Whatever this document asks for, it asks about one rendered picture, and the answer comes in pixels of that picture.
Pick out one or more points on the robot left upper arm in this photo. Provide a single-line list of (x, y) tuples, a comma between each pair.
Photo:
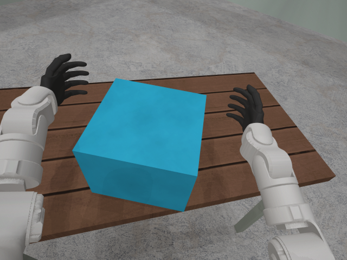
[(21, 222)]

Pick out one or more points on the robot left hand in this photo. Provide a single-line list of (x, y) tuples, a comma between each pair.
[(56, 76)]

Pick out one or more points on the robot left forearm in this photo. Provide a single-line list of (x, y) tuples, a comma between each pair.
[(23, 133)]

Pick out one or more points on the robot right hand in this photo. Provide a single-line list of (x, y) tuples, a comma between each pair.
[(252, 113)]

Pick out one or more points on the carton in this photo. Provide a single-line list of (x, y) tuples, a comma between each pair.
[(143, 144)]

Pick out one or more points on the robot right upper arm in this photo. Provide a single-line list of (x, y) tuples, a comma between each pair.
[(301, 246)]

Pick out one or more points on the robot right forearm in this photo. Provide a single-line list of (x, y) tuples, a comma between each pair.
[(272, 168)]

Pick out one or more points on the table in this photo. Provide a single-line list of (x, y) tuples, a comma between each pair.
[(223, 174)]

